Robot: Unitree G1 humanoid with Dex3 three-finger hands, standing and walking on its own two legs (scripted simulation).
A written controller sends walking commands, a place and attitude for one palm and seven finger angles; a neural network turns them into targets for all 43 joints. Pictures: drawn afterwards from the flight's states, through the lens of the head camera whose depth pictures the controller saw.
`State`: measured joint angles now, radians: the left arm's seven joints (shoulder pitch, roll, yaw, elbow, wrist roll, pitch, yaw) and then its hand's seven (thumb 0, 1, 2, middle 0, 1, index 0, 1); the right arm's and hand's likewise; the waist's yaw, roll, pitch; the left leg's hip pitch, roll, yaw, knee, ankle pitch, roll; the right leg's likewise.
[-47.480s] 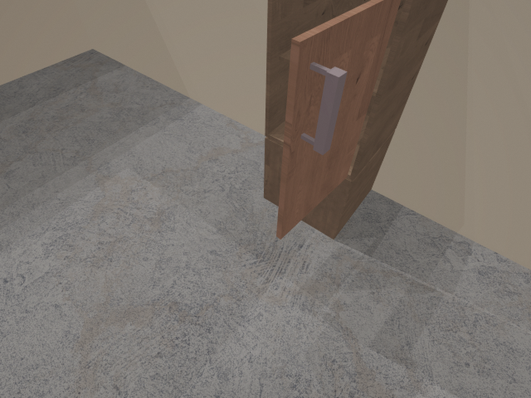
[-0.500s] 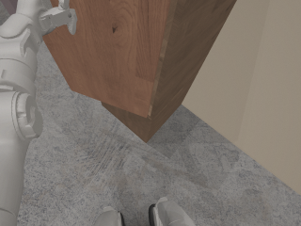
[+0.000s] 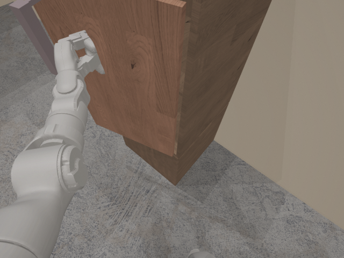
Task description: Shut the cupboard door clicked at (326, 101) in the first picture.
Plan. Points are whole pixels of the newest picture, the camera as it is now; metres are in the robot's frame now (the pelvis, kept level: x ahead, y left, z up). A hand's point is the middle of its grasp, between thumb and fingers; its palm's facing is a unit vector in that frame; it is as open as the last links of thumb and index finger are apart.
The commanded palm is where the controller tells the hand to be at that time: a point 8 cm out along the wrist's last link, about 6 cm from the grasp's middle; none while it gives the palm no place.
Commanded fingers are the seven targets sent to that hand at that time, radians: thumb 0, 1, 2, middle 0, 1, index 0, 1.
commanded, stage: pull the fist back off the door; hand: left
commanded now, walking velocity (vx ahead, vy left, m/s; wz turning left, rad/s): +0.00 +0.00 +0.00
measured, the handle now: (48, 37) +0.63 +0.21 +0.14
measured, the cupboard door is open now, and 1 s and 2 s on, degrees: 15 15 15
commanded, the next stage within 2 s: draw the hand back to the body in 0.44 s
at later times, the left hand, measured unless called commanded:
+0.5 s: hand (92, 85) +0.45 +0.10 +0.15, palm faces +0.06 -1.00 -0.01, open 3.1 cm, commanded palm +0.43 +0.15 +0.14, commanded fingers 0.00 0.90 0.90 -1.30 -1.50 -1.30 -1.50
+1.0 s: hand (40, 125) +0.36 +0.17 +0.17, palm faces +0.08 -1.00 -0.01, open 3.1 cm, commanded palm +0.31 +0.22 +0.17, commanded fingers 0.00 0.90 0.90 -1.22 -1.41 -1.22 -1.41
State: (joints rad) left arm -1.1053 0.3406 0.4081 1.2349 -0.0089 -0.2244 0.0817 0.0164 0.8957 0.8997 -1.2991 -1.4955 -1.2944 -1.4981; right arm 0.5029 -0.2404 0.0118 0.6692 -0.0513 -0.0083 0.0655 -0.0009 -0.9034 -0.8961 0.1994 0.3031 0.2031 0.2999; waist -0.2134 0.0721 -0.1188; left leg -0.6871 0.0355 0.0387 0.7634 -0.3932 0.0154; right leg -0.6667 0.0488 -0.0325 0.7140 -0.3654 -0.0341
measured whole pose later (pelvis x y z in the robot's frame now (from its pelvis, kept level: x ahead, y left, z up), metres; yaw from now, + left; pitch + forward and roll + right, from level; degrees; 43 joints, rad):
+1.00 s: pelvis -0.03 +0.01 +0.02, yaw +1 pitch +3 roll -1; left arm -0.42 0.22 0.19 0.49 -0.17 -0.14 -0.05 0.02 0.90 0.90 -1.30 -1.50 -1.30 -1.50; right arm 0.34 -0.27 0.00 0.67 0.05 -0.06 -0.04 0.01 -0.90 -0.90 0.20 0.30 0.20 0.30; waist -0.04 0.05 -0.08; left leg -0.35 0.01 0.05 0.62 -0.32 0.03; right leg -0.34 0.03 -0.02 0.59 -0.30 -0.02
